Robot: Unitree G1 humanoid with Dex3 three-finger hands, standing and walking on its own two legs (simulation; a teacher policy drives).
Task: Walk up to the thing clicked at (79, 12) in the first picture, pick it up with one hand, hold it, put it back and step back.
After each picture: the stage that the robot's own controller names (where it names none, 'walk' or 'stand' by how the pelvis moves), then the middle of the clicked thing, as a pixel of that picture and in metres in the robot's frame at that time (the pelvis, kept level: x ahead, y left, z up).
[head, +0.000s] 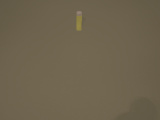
stand; (79, 21) +1.76 +0.04 -0.66
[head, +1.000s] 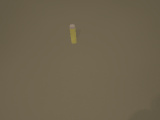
walk; (73, 34) +1.63 +0.22 -0.64
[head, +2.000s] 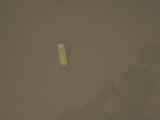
walk; (62, 55) +1.11 +0.29 -0.65
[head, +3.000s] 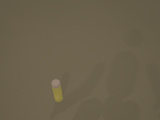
walk; (57, 91) +0.71 +0.24 -0.64
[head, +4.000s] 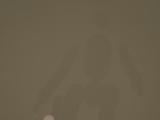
walk; out of the picture +0.40 +0.20 -0.62
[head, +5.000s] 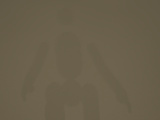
stand; out of the picture +0.33 +0.21 -0.62
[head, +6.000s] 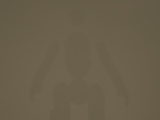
stand; out of the picture +0.31 +0.19 -0.65
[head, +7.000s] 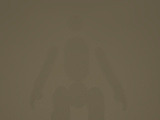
stand; out of the picture +0.33 +0.20 -0.66
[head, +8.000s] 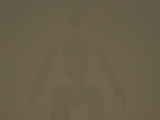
stand; out of the picture +0.31 +0.20 -0.66
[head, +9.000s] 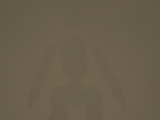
stand; out of the picture +0.31 +0.20 -0.66
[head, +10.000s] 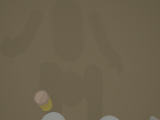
go down; (44, 101) +0.35 +0.19 -0.46
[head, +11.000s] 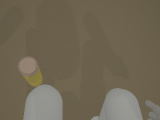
go down; (32, 73) +0.39 +0.22 -0.27
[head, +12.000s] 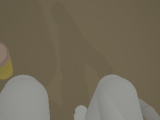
close in; (0, 63) +0.38 +0.25 -0.19
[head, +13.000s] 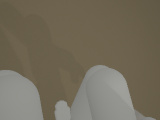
close; out of the picture +0.37 +0.27 -0.15
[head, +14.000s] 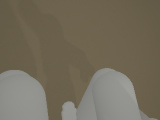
lift; out of the picture +0.34 +0.24 -0.15
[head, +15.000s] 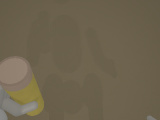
lift; (25, 92) +0.30 +0.18 +0.04
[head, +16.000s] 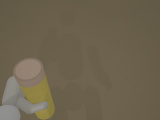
hold; (38, 93) +0.30 +0.15 +0.05
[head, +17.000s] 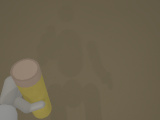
hold; (35, 93) +0.31 +0.16 +0.03
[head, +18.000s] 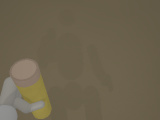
crouch; (34, 93) +0.31 +0.16 +0.04
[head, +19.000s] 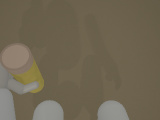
crouch; (27, 73) +0.37 +0.18 -0.04
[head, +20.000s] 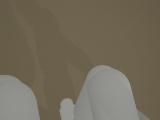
lower; out of the picture +0.37 +0.26 -0.16
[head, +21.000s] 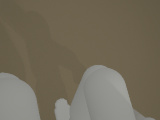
lower; out of the picture +0.37 +0.28 -0.16
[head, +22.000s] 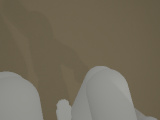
lower; out of the picture +0.36 +0.28 -0.16
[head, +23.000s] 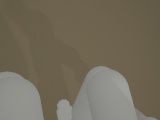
lower; out of the picture +0.36 +0.28 -0.16
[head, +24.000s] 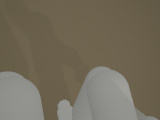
loosen; out of the picture +0.35 +0.28 -0.16
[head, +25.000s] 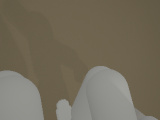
withdraw; out of the picture +0.35 +0.27 -0.16
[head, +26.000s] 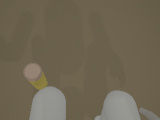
walk; (37, 78) +0.39 +0.22 -0.31
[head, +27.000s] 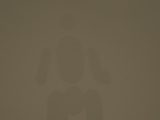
stand; out of the picture +0.31 +0.19 -0.59
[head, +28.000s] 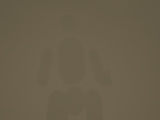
stand; out of the picture +0.32 +0.19 -0.60
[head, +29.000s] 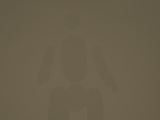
stand; out of the picture +0.32 +0.19 -0.61
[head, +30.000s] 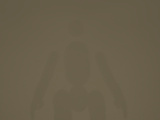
stand; out of the picture +0.34 +0.18 -0.66
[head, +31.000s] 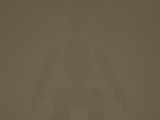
stand; out of the picture +0.31 +0.20 -0.66
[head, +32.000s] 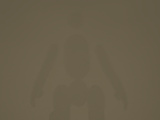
walk; out of the picture +0.31 +0.21 -0.66
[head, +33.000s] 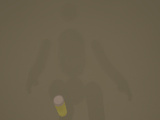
walk; (60, 106) +0.49 +0.20 -0.64
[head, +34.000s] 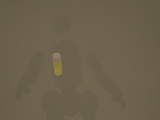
walk; (57, 64) +0.84 +0.19 -0.64
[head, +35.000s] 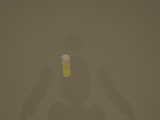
stand; (66, 66) +0.93 +0.17 -0.64
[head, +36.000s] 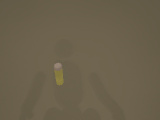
stand; (58, 74) +0.91 +0.19 -0.66
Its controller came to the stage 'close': yes
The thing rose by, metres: 0.67
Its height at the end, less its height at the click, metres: +0.00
